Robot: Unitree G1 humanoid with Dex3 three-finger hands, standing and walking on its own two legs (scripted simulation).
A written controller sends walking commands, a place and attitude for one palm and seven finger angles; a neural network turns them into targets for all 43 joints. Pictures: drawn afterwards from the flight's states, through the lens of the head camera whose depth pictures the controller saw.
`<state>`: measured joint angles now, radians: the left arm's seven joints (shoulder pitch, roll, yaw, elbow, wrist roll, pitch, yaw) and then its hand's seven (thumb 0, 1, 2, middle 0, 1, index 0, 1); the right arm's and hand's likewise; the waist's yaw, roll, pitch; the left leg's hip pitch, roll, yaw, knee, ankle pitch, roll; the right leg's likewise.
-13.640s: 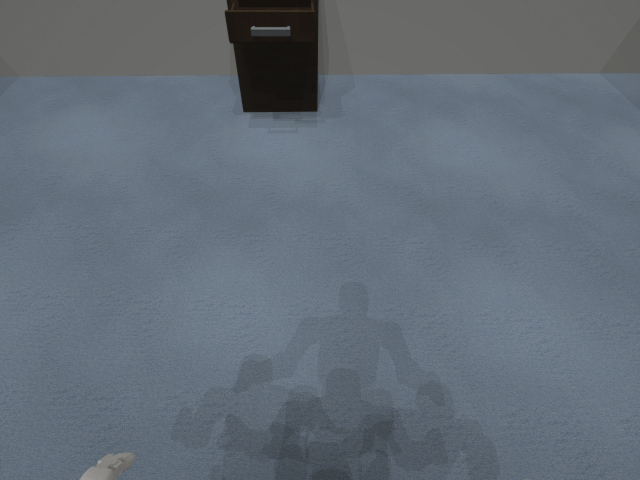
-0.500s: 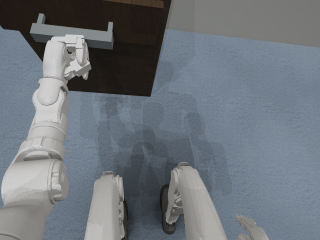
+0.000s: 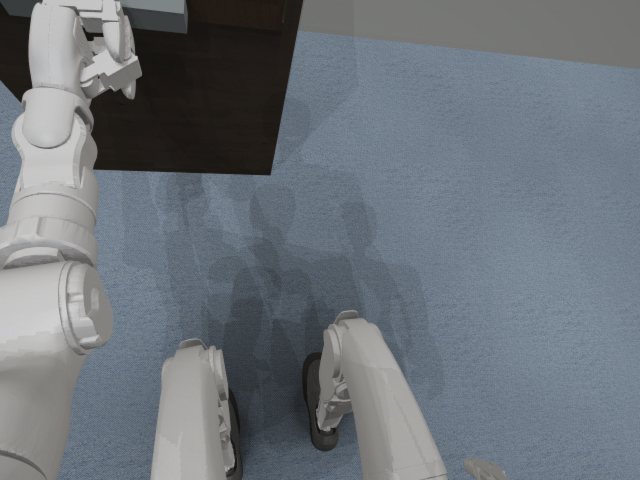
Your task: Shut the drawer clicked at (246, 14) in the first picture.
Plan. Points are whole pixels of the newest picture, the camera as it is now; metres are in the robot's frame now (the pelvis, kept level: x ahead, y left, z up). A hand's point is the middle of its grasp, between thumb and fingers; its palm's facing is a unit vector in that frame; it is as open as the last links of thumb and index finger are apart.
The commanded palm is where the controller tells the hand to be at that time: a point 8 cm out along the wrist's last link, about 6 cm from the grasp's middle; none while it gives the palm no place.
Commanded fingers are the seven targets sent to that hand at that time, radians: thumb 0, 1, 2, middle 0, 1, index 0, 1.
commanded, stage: push the drawer shut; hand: left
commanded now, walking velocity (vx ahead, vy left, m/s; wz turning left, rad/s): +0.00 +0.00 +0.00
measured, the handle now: out of the picture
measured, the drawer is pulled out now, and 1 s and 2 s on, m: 0.02 0.00 0.00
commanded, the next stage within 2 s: pull the fist back off the drawer in 0.44 s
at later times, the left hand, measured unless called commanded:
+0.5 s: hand (124, 39) +0.60 +0.15 +0.02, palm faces -0.04 -1.00 -0.08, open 2.8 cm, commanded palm +0.64 +0.14 +0.03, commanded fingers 0.00 0.90 0.90 -1.40 -1.60 -1.40 -1.60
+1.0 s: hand (127, 41) +0.59 +0.15 +0.02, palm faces -0.07 -0.99 -0.08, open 2.9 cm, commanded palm +0.58 +0.14 +0.03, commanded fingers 0.00 0.90 0.90 -1.40 -1.60 -1.40 -1.60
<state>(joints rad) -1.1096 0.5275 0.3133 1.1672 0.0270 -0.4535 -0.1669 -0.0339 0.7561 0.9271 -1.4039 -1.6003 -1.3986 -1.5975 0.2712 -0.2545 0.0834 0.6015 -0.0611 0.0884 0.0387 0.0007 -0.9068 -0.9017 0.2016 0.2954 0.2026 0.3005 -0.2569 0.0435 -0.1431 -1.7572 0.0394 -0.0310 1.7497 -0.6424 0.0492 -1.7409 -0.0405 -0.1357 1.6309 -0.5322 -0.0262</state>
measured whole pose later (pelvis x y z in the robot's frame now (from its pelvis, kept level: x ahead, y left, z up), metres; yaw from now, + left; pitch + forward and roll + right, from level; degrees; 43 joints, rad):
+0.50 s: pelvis -0.02 +0.00 -0.01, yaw +0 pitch +38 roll -8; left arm -1.30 0.64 0.28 1.27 0.09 -0.38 -0.13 -0.05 0.61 0.99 -1.40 -1.60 -1.40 -1.60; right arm 0.29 -0.25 0.11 0.62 -0.08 0.06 0.04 0.00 -0.91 -0.90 0.20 0.30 0.20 0.30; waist -0.32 0.02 -0.12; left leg -1.84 0.03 -0.06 1.78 -0.61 0.04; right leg -1.80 -0.05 -0.16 1.65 -0.50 -0.03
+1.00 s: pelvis -0.02 +0.00 -0.01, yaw -1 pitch +37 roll -8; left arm -1.27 0.63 0.29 1.20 0.08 -0.34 -0.15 -0.02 0.69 0.94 -1.40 -1.60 -1.40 -1.60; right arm 0.33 -0.25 0.12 0.61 -0.08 0.05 0.06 0.00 -0.91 -0.90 0.20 0.30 0.20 0.30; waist -0.32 0.04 -0.11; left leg -1.84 0.04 -0.05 1.78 -0.60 0.06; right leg -1.80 -0.04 -0.15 1.63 -0.49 -0.02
